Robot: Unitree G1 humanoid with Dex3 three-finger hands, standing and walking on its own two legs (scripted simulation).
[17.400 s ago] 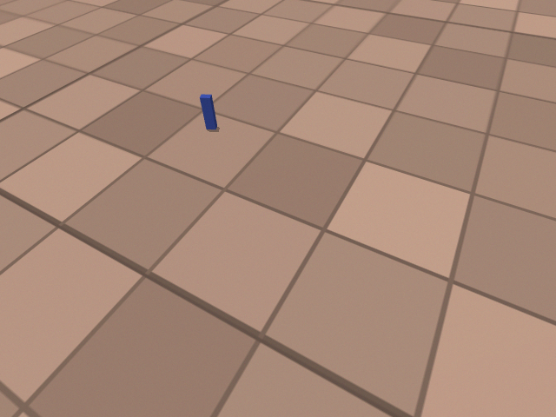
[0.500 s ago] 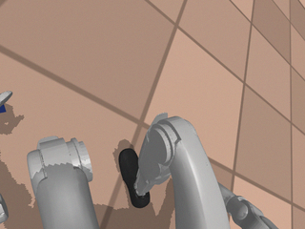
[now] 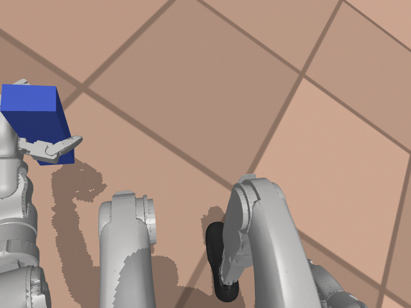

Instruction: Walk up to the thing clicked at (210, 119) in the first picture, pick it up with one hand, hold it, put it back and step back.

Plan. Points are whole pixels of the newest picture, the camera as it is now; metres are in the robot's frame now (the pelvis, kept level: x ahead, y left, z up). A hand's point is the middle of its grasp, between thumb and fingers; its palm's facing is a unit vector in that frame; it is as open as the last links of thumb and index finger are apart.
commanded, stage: hold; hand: left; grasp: from the side
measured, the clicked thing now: (46, 133) +0.43 +0.27 -0.08
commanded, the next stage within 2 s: none
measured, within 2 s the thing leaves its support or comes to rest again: neither
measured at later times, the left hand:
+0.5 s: hand (10, 77) +0.40 +0.24 +0.14, palm faces +0.19 -0.98 -0.08, open 8.7 cm
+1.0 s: hand out of the picture +0.39 +0.23 +0.31, palm faces +0.20 -0.98 -0.07, open 8.7 cm
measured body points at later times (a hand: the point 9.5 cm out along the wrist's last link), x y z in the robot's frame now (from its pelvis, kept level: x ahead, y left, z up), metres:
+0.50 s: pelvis +0.02 -0.01 +0.14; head +0.20 +0.03 +0.55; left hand +0.39 +0.29 +0.15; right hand +0.23 -0.24 +0.02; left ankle +0.08 +0.11 -0.30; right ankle +0.14 -0.13 -0.30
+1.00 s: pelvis +0.06 +0.00 +0.29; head +0.16 +0.03 +0.73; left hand +0.37 +0.28 +0.32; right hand +0.24 -0.24 +0.19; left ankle +0.08 +0.11 -0.30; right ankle +0.14 -0.13 -0.30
